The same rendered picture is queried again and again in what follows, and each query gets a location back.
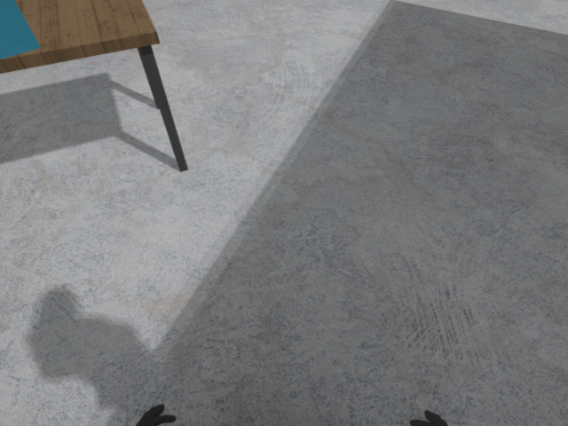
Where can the table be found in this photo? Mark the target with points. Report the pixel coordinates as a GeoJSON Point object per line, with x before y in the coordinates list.
{"type": "Point", "coordinates": [76, 29]}

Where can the left robot hand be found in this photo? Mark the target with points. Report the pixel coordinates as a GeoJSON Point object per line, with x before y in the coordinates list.
{"type": "Point", "coordinates": [153, 418]}

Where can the carton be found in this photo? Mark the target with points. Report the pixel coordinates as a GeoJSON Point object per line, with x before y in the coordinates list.
{"type": "Point", "coordinates": [16, 36]}

